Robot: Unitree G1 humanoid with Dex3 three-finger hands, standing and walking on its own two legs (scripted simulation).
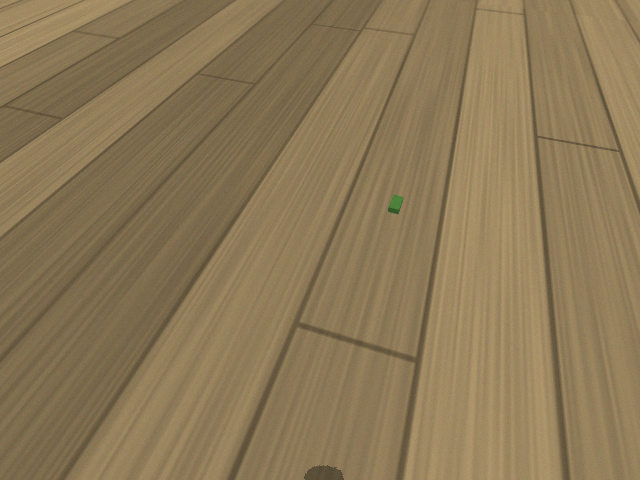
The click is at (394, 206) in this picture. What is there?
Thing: small brick
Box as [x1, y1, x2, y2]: [388, 195, 403, 213]
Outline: 393,195 388,211 398,213 403,197
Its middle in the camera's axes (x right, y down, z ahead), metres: +0.37 -0.14 +1.83
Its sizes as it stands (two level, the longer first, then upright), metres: 0.094 0.050 0.028
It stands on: the floor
